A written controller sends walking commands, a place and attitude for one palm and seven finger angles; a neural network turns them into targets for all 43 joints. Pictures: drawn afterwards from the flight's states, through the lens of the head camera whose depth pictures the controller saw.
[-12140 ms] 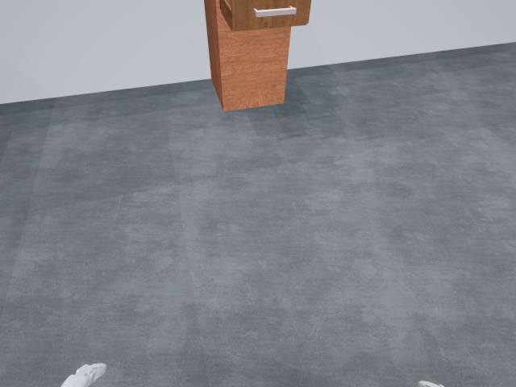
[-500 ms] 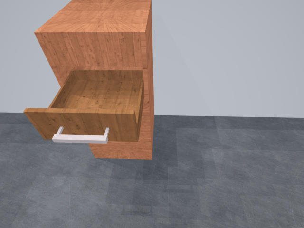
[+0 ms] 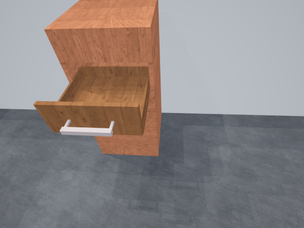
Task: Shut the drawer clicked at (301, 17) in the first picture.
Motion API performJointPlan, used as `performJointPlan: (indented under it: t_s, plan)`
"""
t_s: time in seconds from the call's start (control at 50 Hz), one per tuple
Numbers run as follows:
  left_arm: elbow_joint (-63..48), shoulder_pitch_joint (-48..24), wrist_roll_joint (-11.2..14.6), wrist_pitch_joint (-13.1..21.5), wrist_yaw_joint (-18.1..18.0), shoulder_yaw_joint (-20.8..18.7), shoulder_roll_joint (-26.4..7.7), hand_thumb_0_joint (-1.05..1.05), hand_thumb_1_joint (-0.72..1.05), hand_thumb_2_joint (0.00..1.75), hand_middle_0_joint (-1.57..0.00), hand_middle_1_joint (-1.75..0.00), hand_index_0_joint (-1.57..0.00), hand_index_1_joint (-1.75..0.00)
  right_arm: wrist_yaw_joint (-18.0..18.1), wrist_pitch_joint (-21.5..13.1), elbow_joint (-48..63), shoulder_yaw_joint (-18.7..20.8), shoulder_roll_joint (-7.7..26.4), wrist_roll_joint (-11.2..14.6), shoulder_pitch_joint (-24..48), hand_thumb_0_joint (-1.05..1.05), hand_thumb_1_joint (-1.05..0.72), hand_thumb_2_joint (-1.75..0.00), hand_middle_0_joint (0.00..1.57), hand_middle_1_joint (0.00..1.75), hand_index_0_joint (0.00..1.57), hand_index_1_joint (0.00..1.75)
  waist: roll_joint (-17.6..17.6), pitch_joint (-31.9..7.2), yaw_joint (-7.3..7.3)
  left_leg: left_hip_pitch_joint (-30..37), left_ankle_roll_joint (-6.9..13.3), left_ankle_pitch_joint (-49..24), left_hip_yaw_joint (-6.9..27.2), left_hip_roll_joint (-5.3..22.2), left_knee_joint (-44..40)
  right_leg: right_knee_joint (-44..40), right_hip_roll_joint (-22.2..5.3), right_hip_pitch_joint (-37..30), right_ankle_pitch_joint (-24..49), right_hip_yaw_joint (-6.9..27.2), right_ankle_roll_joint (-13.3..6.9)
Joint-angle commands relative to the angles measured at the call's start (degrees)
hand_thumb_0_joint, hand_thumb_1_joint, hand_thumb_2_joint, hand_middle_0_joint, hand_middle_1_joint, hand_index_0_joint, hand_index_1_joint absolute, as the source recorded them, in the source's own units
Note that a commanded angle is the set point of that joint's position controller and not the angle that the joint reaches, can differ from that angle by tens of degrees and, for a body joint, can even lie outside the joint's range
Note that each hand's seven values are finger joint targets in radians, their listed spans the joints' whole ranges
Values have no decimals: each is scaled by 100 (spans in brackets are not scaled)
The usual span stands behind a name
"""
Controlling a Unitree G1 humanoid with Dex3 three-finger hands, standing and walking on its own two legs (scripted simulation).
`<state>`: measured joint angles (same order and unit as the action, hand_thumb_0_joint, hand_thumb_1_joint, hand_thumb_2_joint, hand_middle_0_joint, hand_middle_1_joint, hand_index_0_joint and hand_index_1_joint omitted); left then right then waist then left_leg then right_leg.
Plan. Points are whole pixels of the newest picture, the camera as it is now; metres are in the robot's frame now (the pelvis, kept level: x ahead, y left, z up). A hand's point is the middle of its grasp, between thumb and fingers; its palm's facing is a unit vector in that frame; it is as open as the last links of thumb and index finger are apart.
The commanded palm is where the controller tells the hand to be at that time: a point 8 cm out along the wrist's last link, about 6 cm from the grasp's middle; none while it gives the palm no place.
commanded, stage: shuffle to correct the standing spot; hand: left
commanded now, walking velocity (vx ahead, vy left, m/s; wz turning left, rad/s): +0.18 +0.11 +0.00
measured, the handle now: (88, 127) +0.46 +0.29 -0.04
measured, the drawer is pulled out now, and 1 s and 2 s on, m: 0.28 0.28 0.28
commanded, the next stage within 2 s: come to a stop and stand still in 0.90 s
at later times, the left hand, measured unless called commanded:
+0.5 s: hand out of the picture +0.04 +0.19 -0.16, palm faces +0.10 -0.97 -0.22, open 7.4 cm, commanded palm none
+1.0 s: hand (77, 224) +0.16 +0.26 -0.15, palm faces +0.05 -0.97 -0.22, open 7.3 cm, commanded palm none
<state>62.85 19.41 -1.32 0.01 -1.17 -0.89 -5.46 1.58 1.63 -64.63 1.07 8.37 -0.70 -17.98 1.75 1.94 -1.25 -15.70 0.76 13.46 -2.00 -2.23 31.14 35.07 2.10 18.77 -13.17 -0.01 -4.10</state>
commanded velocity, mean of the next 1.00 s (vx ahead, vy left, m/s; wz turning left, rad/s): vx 0.16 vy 0.11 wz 0.00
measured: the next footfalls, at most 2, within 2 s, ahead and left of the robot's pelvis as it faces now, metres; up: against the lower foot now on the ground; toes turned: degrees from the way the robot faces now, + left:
left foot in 0.28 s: -0.03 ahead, +0.11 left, +0.00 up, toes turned +3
left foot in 0.74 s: +0.16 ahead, +0.19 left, +0.00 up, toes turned +6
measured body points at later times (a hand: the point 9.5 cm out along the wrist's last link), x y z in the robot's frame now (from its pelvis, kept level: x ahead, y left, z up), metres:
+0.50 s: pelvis +0.03 +0.01 +0.00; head +0.06 -0.01 +0.45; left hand +0.04 +0.25 -0.14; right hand -0.05 -0.20 -0.16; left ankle -0.06 +0.11 -0.70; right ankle +0.06 -0.08 -0.73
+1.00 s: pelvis +0.11 +0.07 +0.01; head +0.14 +0.05 +0.46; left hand +0.16 +0.31 -0.13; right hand +0.11 -0.14 -0.16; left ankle +0.12 +0.19 -0.73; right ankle +0.13 -0.02 -0.70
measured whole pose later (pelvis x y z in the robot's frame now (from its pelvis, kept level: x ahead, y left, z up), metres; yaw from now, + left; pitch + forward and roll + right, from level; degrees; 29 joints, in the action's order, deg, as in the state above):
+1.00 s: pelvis +0.11 +0.07 +0.01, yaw +1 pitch +1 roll +2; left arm 57.1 13.8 -1.7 0.7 0.3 -2.8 -9.3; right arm 0.3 -1.8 -60.3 1.0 8.2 -1.9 -18.7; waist 0.8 1.4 -0.2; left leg -13.0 1.3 12.6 -5.9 0.1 24.9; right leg 44.3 -2.7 22.6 -22.7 -5.4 -2.3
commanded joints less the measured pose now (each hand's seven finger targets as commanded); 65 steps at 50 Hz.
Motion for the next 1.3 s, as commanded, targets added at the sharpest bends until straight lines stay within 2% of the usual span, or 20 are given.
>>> performJointPlan:
  t_s: [0.0, 0.2, 0.28, 0.36, 0.4, 0.42, 0.44, 0.56, 0.66, 0.7, 0.72, 0.76, 0.86, 0.92, 0.98, 1.02, 1.04, 1.14, 1.24, 1.28]
  plan:
    - [-266, -126, 56, 143, -100, -56, -708, 0, 90, 90, -20, -30, -20, -30, -35, -17, 112, 88, 245, -32, -706, 0, -90, -90, 20, 30, 20, 30, -1652, 661, 376, 404, 14, 437, 245, 187, 851, -3011, -1327, 1466, -3376, 2170, -108]
    - [-336, 316, -21, 91, -45, -383, -1068, 0, 90, 90, -20, -30, -20, -30, -48, -259, 41, 31, 162, -75, -1210, 0, -90, -90, 20, 30, 20, 30, -547, -39, 176, 958, 168, 882, -266, -21, -1230, -2334, -991, -96, -1960, 1590, -243]
    - [-565, -71, 14, 129, 56, -267, -553, 0, 90, 90, -20, -30, -20, -30, 74, -310, 159, 101, 675, -114, -1212, 0, -90, -90, 20, 30, 20, 30, 780, 440, 156, 933, 824, 879, 1228, 1515, -2085, -86, -71, 624, -718, 29, 7]
    - [-592, -268, -34, 185, 131, -219, -519, 0, 90, 90, -20, -30, -20, -30, 66, -373, 210, -35, 450, -85, -854, 0, -90, -90, 20, 30, 20, 30, 520, 823, -11, 328, 878, -872, 947, 1429, -1456, 105, -287, 235, -591, -123, -27]
    - [-271, 732, -9, 274, 114, -295, -780, 0, 90, 90, -20, -30, -20, -30, 74, -432, 321, -46, 506, -27, -775, 0, -90, -90, 20, 30, 20, 30, -580, 300, -436, -752, 475, -1035, 147, 621, 190, -717, -841, -1740, 473, 1075, -341]
    - [-33, 1366, -4, 303, 55, -381, -1207, 0, 90, 90, -20, -30, -20, -30, 33, -474, 428, -54, 349, -2, -806, 0, -90, -90, 20, 30, 20, 30, -1609, -138, -509, -1733, 179, 591, -330, 45, 1524, -1504, -2008, -2794, 1298, 2506, -773]
    - [52, 1536, 30, 297, 8, -402, -1348, 0, 90, 90, -20, -30, -20, -30, 36, -433, 511, 5, 492, -39, -601, 0, -90, -90, 20, 30, 20, 30, -1407, -165, -509, -2009, 56, 2114, -45, 122, 2541, -1751, -2647, -2805, 2108, 3090, -1263]
    - [-452, -73, -8, 286, -18, -363, -1089, 0, 90, 90, -20, -30, -20, -30, -228, -252, 472, 58, 120, -48, -508, 0, -90, -90, 20, 30, 20, 30, -1033, 318, 156, -749, -19, 612, 84, 639, 1793, -2233, -1738, 24, -147, 993, -685]
    - [-556, -281, -32, 170, 77, -426, -1293, 0, 90, 90, -20, -30, -20, -30, -209, -325, 441, 103, 155, -51, -723, 0, -90, -90, 20, 30, 20, 30, -547, 386, 290, 1024, -203, -33, -570, 213, 134, -1697, -1260, 1175, -1959, 574, -309]
    - [-680, -345, -42, 54, 119, -357, -976, 0, 90, 90, -20, -30, -20, -30, -116, -359, 324, 208, 598, -100, -1249, 0, -90, -90, 20, 30, 20, 30, 726, 424, 508, 1162, -74, 1390, 304, 753, -760, -177, -676, 1527, -2333, 150, -106]
    - [-835, -367, -12, 30, 126, -326, -642, 0, 90, 90, -20, -30, -20, -30, -78, -371, 354, 316, 1065, -171, -1520, 0, -90, -90, 20, 30, 20, 30, 2009, 472, 594, 831, 508, 2682, 2105, 1931, -2054, 1500, -26, 1854, -2414, -671, 150]
    - [-1048, -684, -46, 99, 129, -301, -616, 0, 90, 90, -20, -30, -20, -30, -72, -354, 554, 336, 1188, -138, -1104, 0, -90, -90, 20, 30, 20, 30, 948, 669, 443, 159, 1246, 3064, 3018, 2464, -2628, 2988, -465, 2078, -1887, -81, 2]
    - [-711, -161, -35, 107, 200, -227, -417, 0, 90, 90, -20, -30, -20, -30, -41, -521, 754, 165, 753, -128, -94, 0, -90, -90, 20, 30, 20, 30, 529, -47, -22, 34, 914, 433, 887, 1556, -2025, 2244, -695, 926, -887, -364, 146]
    - [-784, -321, -25, 125, 175, -178, -400, 0, 90, 90, -20, -30, -20, -30, -62, -468, 653, 172, 802, -135, -295, 0, -90, -90, 20, 30, 20, 30, 510, -50, 98, 81, 987, 260, 695, 1539, -1792, 940, -514, 312, -1116, -564, 182]
    - [-591, 277, -50, 203, 132, -198, -483, 0, 90, 90, -20, -30, -20, -30, -80, -382, 612, 142, 710, -96, -272, 0, -90, -90, 20, 30, 20, 30, -237, -109, -215, -496, 680, 618, 393, 1171, -813, -718, -404, -1111, -373, -525, 216]
    - [-440, 844, -60, 260, 19, -370, -1396, 0, 90, 90, -20, -30, -20, -30, -123, -378, 865, 74, 297, -31, -146, 0, -90, -90, 20, 30, 20, 30, -2309, -4, -378, -2172, 6, 1680, -501, 169, 1249, -2162, -2574, -2136, -45, 2447, -473]
    - [-485, 773, -9, 249, -14, -336, -1439, 0, 90, 90, -20, -30, -20, -30, -91, -309, 906, 113, 561, -96, -13, 0, -90, -90, 20, 30, 20, 30, -1366, 95, -275, -1917, -84, 1902, -23, 433, 1820, -2229, -2944, -1597, 998, 2494, -798]
    - [-548, -152, -7, 263, -78, -188, -1029, 0, 90, 90, -20, -30, -20, -30, -76, -149, 567, 102, 203, 33, -75, 0, -90, -90, 20, 30, 20, 30, -1331, 75, 148, -922, -274, 1121, -140, 409, 1463, -1187, -1864, -1047, 4553, 411, -612]
    - [-586, -239, 28, 55, -92, -293, -1308, 0, 90, 90, -20, -30, -20, -30, -42, -105, 524, 147, 257, 41, -50, 0, -90, -90, 20, 30, 20, 30, -1073, -208, 172, 324, -310, -526, -424, 205, -317, -585, -1529, -749, 3171, 247, -286]
    - [-643, -180, 53, -30, -77, -268, -1112, 0, 90, 90, -20, -30, -20, -30, 4, -170, 564, 228, 651, -8, -109, 0, -90, -90, 20, 30, 20, 30, -153, -417, 153, 1086, -6, -2770, 144, 897, -492, 28, -1031, -277, 1932, -42, 127]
